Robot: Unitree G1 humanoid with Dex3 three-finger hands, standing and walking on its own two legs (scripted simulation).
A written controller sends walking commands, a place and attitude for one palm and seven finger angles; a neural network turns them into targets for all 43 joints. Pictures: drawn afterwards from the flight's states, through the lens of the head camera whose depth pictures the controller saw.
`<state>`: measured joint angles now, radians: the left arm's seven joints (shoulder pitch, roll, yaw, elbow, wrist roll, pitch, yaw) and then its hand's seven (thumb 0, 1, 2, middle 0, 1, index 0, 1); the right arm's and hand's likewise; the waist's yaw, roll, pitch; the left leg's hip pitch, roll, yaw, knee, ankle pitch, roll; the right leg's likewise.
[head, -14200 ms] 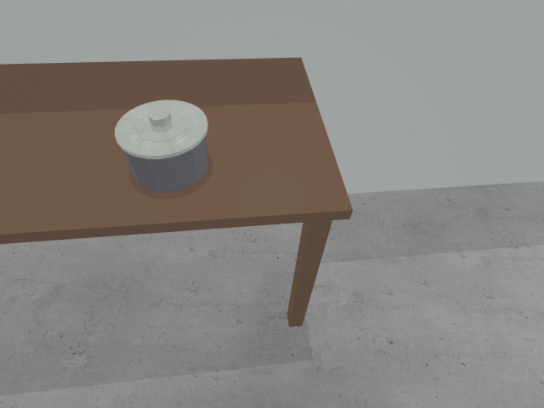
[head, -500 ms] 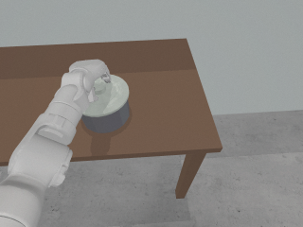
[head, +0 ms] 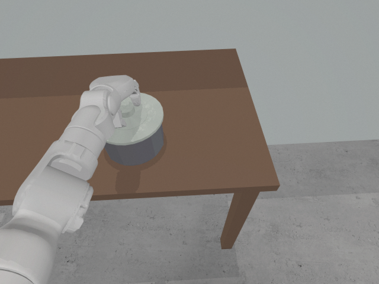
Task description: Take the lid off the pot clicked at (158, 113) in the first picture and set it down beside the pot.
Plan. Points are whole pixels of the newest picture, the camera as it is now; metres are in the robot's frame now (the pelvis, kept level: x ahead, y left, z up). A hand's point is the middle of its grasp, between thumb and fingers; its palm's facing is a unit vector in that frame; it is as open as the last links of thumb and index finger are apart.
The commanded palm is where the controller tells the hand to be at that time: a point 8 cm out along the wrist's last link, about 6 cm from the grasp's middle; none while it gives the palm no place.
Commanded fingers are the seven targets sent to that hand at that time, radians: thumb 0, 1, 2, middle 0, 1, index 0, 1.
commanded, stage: close the fingers and squeeze the knob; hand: left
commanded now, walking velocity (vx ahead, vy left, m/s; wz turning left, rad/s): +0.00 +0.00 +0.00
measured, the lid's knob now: (126, 109) +0.50 +0.14 +0.08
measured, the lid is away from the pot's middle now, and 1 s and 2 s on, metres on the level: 0.00 0.00 0.01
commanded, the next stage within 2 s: lift the lid straight up in 1.42 s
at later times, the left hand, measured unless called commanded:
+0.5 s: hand (123, 110) +0.47 +0.14 +0.11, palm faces -0.37 -0.06 -0.93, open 7.3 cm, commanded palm +0.47 +0.14 +0.17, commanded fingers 0.00 0.40 0.76 -0.75 -1.04 -0.75 -1.04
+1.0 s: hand (122, 110) +0.47 +0.14 +0.11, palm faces -0.37 -0.05 -0.93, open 6.5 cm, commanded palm +0.47 +0.15 +0.17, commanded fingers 0.00 0.60 0.59 -0.82 -0.99 -0.87 -1.02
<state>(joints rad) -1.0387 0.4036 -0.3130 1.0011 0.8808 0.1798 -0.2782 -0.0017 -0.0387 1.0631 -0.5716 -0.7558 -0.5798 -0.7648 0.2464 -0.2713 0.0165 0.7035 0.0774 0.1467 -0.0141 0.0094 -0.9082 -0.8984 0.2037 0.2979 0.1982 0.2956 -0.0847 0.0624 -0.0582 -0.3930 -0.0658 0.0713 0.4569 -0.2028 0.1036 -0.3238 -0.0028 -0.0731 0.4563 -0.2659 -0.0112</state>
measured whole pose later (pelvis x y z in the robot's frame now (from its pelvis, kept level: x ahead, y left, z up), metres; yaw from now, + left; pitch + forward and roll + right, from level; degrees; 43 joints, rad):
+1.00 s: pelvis +0.00 -0.01 +0.00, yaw -1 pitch +8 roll -1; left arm -1.03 0.42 -0.29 1.00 0.89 0.18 -0.29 -0.02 0.38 0.49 -0.73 -0.94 -0.78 -0.97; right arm 0.25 -0.28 0.02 0.70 0.08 0.15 -0.02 0.01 -0.91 -0.90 0.20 0.30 0.20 0.30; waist -0.09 0.06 -0.06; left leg -0.39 -0.06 0.07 0.46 -0.21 0.10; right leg -0.32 0.01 -0.07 0.45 -0.26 -0.02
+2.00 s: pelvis +0.00 +0.00 +0.00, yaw +0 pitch +7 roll -1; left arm -1.05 0.44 -0.29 0.96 0.89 0.19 -0.31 -0.01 0.37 0.51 -0.73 -0.93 -0.81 -0.95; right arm 0.25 -0.27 0.01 0.71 0.07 0.10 -0.03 0.01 -0.91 -0.90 0.20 0.30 0.20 0.30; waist -0.09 0.06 -0.05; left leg -0.36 -0.07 0.07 0.43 -0.19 0.11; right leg -0.29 0.00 -0.07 0.42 -0.25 -0.01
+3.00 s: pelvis -0.01 +0.01 +0.00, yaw +1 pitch +5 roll -1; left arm -1.23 0.48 -0.31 0.93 0.90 0.25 -0.47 0.02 0.37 0.51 -0.72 -0.93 -0.82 -0.95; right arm 0.26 -0.28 0.02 0.71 0.06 0.05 -0.02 0.01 -0.91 -0.90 0.20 0.30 0.20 0.30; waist -0.08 0.06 -0.03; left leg -0.32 -0.09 0.06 0.38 -0.16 0.11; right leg -0.25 -0.01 -0.08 0.40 -0.23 0.00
